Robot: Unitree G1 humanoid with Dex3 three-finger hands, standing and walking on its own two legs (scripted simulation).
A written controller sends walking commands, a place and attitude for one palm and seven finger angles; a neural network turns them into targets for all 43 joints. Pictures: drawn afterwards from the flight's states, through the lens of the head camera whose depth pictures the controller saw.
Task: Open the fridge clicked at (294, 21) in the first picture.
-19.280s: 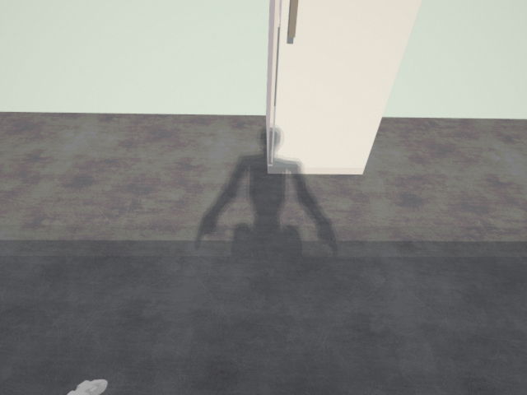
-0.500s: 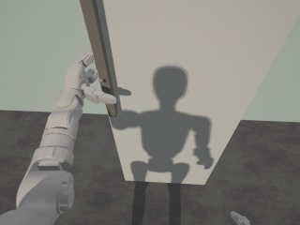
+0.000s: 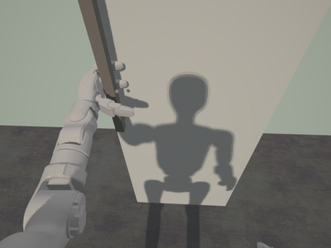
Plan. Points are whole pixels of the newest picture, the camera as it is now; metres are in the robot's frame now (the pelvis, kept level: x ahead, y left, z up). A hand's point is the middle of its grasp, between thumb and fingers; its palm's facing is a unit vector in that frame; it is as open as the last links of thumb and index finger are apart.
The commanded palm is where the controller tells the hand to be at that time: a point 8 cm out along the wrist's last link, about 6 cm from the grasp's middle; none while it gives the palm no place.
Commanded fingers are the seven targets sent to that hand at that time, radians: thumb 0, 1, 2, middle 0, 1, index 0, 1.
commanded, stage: slide the fingers in behind the handle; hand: left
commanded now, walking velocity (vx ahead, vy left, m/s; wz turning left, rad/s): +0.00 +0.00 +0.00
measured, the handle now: (108, 67) +0.48 +0.15 +0.22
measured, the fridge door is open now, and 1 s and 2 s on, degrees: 0 0 0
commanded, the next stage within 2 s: grip the handle and tug to test in 0.64 s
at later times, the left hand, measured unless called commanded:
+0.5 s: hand (117, 92) +0.43 +0.13 +0.18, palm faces -0.01 -1.00 -0.01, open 14.0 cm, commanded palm +0.41 +0.18 +0.18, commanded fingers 0.00 -0.50 0.30 -0.30 -1.20 -0.30 -1.20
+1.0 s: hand (117, 92) +0.43 +0.13 +0.18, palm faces -0.02 -1.00 +0.00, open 12.3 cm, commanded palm +0.41 +0.18 +0.18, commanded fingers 0.00 0.15 0.58 -0.37 -1.29 -0.37 -1.29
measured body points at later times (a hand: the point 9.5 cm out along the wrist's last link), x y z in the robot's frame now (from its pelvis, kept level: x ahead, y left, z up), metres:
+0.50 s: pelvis +0.00 +0.00 +0.00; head +0.00 -0.01 +0.45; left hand +0.42 +0.18 +0.18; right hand +0.12 -0.24 -0.11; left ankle +0.02 +0.12 -0.74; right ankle -0.03 -0.10 -0.74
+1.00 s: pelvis -0.01 +0.01 +0.00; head +0.00 +0.00 +0.45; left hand +0.43 +0.19 +0.18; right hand +0.09 -0.24 -0.12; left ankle +0.02 +0.12 -0.74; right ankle -0.03 -0.10 -0.74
